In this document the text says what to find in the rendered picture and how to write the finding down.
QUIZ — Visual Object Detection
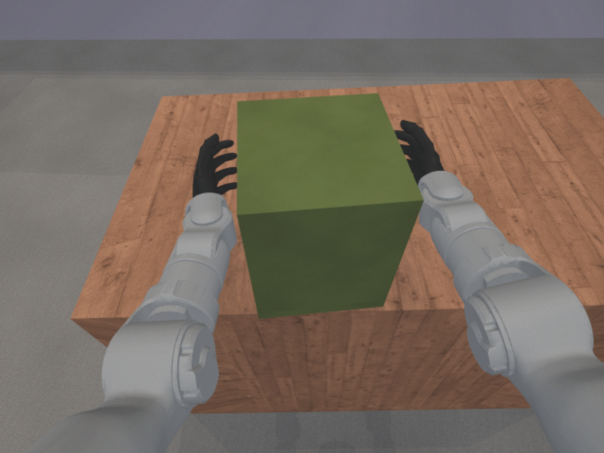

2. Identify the left robot forearm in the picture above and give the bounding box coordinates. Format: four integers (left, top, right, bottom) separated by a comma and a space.
102, 193, 237, 394

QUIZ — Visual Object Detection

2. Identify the robot left hand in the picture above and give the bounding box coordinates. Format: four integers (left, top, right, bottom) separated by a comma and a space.
193, 133, 237, 198

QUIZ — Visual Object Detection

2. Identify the robot right upper arm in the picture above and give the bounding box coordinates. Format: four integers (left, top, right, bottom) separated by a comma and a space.
464, 275, 604, 453

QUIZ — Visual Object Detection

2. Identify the right robot forearm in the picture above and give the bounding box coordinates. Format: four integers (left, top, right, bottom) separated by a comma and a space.
418, 171, 594, 348

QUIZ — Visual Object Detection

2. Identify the pedestal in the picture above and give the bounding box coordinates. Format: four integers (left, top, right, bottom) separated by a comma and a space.
70, 78, 604, 413

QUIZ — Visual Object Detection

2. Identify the robot left upper arm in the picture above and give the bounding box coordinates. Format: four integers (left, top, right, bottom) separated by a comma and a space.
24, 319, 219, 453

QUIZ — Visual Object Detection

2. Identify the carton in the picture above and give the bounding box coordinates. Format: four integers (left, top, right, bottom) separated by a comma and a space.
237, 93, 424, 319

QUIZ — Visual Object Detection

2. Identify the robot right hand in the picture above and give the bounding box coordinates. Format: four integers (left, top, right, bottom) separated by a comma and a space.
394, 120, 444, 186

